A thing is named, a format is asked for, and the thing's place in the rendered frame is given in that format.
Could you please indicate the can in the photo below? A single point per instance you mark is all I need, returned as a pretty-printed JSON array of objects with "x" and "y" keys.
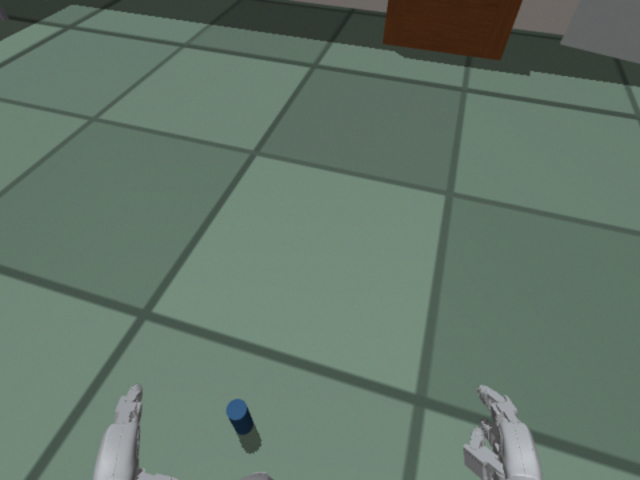
[{"x": 239, "y": 416}]

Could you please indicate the right robot hand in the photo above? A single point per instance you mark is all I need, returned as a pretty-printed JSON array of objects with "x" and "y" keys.
[{"x": 514, "y": 451}]

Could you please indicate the left robot hand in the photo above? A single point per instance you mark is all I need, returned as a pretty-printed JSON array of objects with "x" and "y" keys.
[{"x": 117, "y": 458}]

